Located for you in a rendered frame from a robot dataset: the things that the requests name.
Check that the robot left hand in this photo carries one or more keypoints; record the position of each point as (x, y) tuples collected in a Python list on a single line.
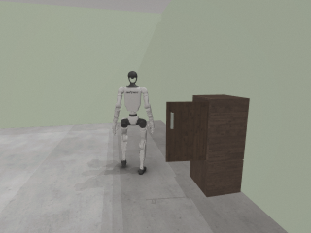
[(114, 128)]

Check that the cupboard door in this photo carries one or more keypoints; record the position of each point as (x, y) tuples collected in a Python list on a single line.
[(187, 141)]

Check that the robot right forearm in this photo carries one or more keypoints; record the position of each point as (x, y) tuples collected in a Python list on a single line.
[(149, 113)]

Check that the robot right upper arm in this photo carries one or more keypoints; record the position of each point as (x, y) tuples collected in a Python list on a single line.
[(145, 97)]

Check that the robot left upper arm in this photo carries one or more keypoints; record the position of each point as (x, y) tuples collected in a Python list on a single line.
[(119, 97)]

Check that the robot left forearm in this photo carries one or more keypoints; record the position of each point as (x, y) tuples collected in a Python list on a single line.
[(116, 114)]

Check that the robot right hand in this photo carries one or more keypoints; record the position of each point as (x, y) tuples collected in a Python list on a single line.
[(151, 124)]

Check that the right robot shin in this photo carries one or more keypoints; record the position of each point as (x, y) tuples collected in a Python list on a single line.
[(142, 156)]

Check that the humanoid robot torso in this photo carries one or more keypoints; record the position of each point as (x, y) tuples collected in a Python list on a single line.
[(132, 101)]

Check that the handle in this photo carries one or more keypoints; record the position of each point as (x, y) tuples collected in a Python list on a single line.
[(172, 120)]

